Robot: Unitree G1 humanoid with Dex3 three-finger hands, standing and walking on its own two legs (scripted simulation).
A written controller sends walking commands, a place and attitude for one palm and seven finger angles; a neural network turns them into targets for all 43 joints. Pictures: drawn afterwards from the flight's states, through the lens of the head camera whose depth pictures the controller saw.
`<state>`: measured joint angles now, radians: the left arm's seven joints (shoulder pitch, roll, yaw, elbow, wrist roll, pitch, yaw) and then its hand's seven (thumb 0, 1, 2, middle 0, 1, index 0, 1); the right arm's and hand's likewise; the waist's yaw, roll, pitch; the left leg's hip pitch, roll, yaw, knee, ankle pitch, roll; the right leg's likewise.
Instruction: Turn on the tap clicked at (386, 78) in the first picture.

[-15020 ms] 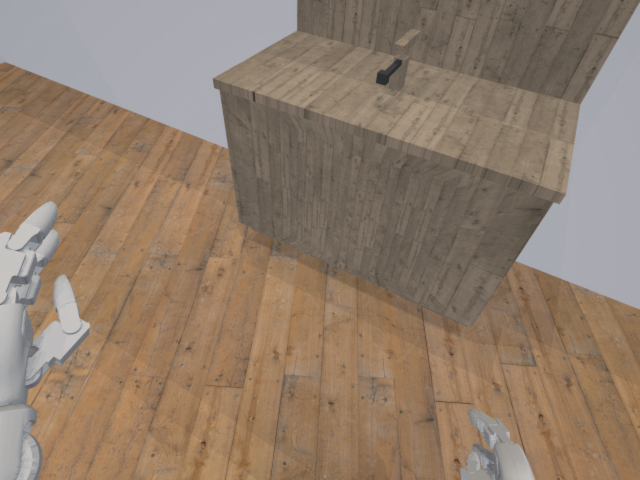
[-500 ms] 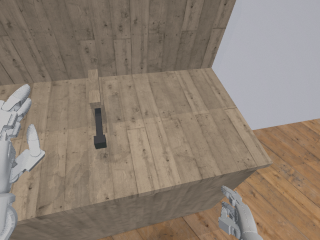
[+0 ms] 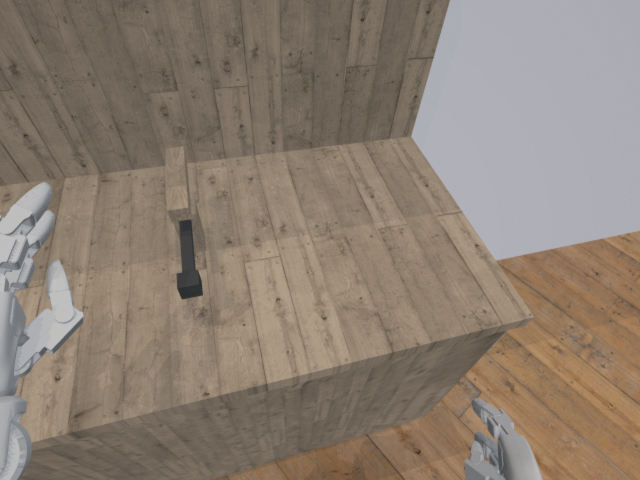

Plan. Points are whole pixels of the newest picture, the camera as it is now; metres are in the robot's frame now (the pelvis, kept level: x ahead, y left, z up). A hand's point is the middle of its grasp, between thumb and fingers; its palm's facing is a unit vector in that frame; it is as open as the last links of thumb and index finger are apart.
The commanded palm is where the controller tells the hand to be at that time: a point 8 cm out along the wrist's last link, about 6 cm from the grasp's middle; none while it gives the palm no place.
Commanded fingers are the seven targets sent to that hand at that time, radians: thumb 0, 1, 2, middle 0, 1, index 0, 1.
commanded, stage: shuffle to correct the standing spot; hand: left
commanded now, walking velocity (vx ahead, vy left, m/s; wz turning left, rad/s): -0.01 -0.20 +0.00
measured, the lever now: (189, 284) +0.35 +0.21 +0.02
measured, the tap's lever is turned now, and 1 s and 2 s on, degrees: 0 0 0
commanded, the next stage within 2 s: none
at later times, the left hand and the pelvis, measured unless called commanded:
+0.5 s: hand (132, 310) +0.23 +0.20 +0.16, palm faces +0.32 -0.87 -0.39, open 7.4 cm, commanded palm +0.17 +0.23 +0.17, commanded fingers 0.00 0.90 0.90 -0.20 -0.30 -0.20 -0.30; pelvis +0.01 -0.04 +0.00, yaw -1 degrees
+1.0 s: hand (173, 319) +0.23 +0.16 +0.16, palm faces +0.29 -0.87 -0.41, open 7.4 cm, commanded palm +0.17 +0.20 +0.17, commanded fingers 0.00 0.90 0.90 -0.20 -0.30 -0.20 -0.30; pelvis +0.00 -0.08 -0.01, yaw -1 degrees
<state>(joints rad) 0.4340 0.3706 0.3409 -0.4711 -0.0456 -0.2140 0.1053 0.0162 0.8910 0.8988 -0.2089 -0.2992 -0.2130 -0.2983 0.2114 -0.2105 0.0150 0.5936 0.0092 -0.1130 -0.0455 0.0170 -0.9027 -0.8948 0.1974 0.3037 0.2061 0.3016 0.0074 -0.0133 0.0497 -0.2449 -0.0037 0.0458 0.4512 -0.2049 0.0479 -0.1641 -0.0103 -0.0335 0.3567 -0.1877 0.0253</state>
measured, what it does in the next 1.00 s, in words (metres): shifts its weight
